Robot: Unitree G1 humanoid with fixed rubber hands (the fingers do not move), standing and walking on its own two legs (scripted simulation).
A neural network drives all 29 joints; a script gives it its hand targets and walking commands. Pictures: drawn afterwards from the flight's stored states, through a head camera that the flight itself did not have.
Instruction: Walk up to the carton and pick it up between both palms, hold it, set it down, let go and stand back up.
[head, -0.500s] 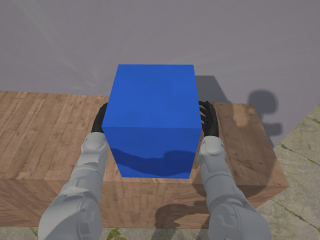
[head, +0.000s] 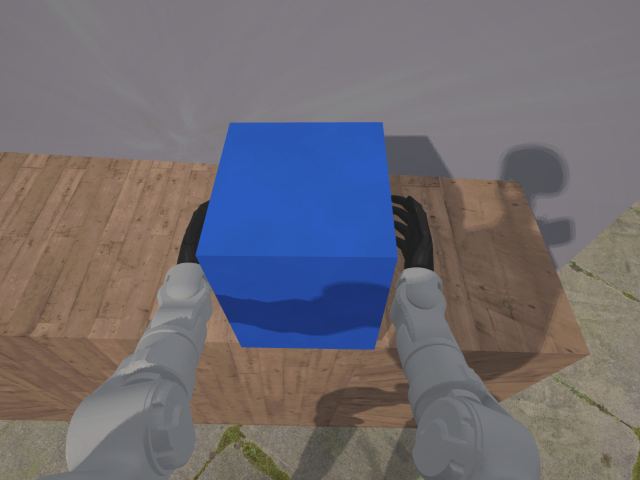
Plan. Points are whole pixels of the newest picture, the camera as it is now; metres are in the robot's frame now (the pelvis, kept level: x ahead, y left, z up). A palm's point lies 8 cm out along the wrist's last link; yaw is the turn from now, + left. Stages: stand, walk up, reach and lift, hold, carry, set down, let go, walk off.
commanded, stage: set down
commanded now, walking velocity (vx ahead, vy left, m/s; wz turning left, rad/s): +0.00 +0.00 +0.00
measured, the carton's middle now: (306, 243) +0.44 +0.04 +0.01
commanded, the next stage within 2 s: none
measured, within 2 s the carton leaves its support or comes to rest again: rests again in 0.14 s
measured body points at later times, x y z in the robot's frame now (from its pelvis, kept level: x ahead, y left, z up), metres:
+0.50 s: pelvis -0.01 +0.01 -0.01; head +0.06 +0.02 +0.44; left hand +0.41 +0.19 +0.02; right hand +0.42 -0.12 +0.03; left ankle +0.01 +0.11 -0.74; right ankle -0.03 -0.11 -0.74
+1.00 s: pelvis -0.03 +0.02 -0.01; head +0.02 +0.04 +0.43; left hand +0.44 +0.23 +0.11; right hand +0.44 -0.17 +0.13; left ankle +0.01 +0.11 -0.74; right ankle -0.03 -0.11 -0.74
